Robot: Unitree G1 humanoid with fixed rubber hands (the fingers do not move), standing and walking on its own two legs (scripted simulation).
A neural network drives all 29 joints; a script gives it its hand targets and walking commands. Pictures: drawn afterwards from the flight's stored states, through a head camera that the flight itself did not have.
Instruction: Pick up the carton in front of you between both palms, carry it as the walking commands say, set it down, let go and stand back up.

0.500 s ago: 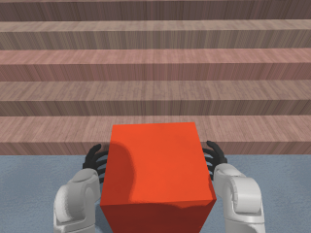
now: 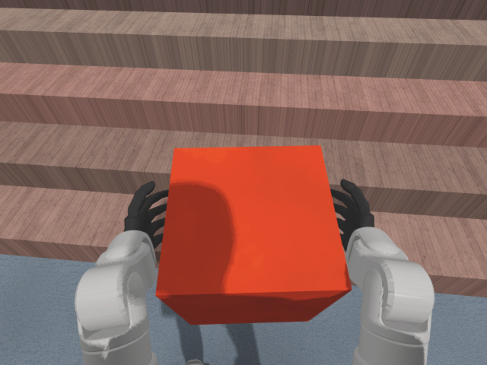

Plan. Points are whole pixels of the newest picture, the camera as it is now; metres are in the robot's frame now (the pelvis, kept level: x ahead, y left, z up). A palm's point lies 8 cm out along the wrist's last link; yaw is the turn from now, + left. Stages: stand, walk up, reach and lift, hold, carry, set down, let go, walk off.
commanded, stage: carry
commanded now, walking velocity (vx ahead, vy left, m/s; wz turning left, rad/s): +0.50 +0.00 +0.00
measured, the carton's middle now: (248, 244) +0.31 +0.01 +0.05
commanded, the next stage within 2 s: none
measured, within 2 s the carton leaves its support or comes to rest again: neither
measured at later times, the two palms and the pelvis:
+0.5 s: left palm (174, 61) +0.72 +0.18 +0.15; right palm (307, 59) +0.71 -0.12 +0.16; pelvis +0.31 +0.04 -0.01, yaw +0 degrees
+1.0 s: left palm out of the picture +1.06 +0.19 +0.17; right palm (288, 2) +1.03 -0.11 +0.16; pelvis +0.65 +0.08 +0.04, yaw -1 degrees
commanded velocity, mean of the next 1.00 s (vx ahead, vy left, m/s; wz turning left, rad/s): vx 0.50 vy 0.00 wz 0.00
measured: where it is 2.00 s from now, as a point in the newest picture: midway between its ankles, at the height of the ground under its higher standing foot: (212, 94)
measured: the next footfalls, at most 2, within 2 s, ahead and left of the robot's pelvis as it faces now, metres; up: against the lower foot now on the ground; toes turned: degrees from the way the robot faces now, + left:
left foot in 0.14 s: +0.28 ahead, +0.11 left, +0.00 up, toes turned +8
right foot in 0.54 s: +0.47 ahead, -0.06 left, +0.00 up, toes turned -6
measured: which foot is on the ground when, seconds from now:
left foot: up 0.00-0.12, down 0.14-0.60, up 0.62-0.90, down 0.92-1.00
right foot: down 0.00-0.16, up 0.18-0.52, down 0.54-0.92, up 0.94-1.00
